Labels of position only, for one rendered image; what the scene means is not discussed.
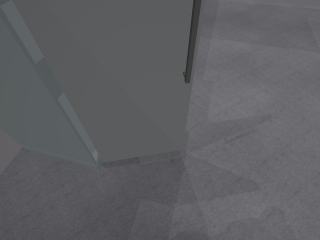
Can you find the fridge door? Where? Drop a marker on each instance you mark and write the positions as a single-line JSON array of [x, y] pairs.
[[120, 64]]

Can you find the handle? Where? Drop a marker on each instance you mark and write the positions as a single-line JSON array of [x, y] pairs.
[[192, 39]]

